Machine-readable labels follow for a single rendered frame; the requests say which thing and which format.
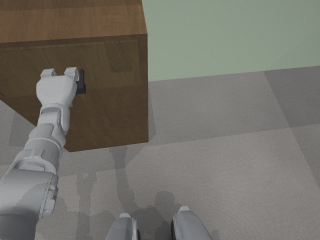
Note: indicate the handle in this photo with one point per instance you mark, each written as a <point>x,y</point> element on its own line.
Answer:
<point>81,87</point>

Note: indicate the robot left hand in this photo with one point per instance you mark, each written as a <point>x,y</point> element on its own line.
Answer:
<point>54,89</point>

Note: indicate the cabinet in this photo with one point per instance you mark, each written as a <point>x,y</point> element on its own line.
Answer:
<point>101,117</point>

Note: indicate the left robot thigh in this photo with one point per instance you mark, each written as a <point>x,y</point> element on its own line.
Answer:
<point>123,228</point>

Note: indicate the right robot shin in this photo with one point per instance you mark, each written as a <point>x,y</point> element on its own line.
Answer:
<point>183,208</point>

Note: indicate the left robot forearm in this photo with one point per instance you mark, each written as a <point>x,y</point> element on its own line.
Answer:
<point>43,148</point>

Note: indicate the drawer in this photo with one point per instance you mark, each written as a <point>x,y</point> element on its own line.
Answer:
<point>105,64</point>

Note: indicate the robot left upper arm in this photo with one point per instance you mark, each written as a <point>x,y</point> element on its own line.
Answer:
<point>25,197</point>

